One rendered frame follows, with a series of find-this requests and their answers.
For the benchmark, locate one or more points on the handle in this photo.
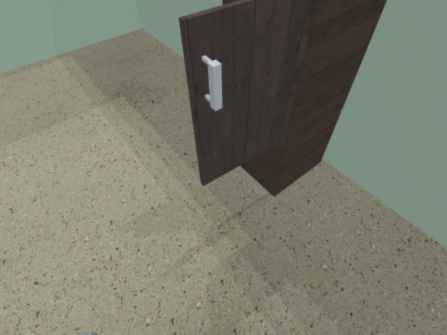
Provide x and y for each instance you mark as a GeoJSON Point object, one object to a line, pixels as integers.
{"type": "Point", "coordinates": [215, 83]}

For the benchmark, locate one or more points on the cupboard door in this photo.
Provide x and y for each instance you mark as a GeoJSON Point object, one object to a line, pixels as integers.
{"type": "Point", "coordinates": [257, 43]}

